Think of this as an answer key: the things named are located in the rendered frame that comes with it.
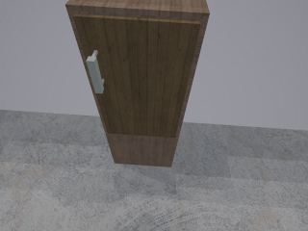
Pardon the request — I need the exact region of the cupboard door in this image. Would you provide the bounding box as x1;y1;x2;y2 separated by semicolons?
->
73;13;201;139

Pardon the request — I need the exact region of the handle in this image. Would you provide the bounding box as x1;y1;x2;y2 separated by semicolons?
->
86;50;105;94

